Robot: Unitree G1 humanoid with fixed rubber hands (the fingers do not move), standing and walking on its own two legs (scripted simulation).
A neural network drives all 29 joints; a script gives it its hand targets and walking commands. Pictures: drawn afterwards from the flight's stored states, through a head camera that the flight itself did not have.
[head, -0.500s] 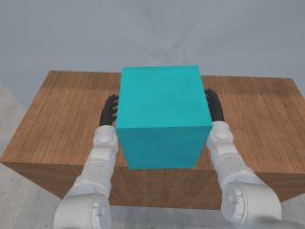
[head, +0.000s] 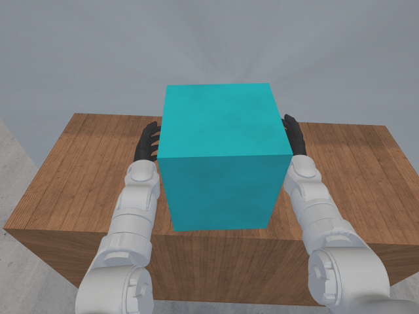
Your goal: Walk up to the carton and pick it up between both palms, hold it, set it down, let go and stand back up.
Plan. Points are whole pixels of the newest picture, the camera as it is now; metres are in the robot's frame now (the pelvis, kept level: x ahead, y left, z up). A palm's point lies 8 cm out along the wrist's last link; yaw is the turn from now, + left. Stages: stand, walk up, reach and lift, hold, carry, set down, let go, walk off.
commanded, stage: reach and lift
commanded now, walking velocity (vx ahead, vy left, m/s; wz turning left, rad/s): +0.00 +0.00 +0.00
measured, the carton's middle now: (219, 160) +0.42 -0.03 +0.07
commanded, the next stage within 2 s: none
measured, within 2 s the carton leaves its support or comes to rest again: neither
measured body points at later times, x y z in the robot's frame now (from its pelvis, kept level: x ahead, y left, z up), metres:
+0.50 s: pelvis -0.01 +0.01 +0.00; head -0.03 +0.03 +0.45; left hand +0.40 +0.14 +0.14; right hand +0.39 -0.16 +0.14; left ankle +0.00 +0.14 -0.75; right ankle +0.01 -0.11 -0.75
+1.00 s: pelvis -0.01 +0.01 +0.00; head -0.04 +0.03 +0.45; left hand +0.38 +0.15 +0.17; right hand +0.38 -0.15 +0.17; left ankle +0.00 +0.14 -0.75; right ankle +0.01 -0.11 -0.75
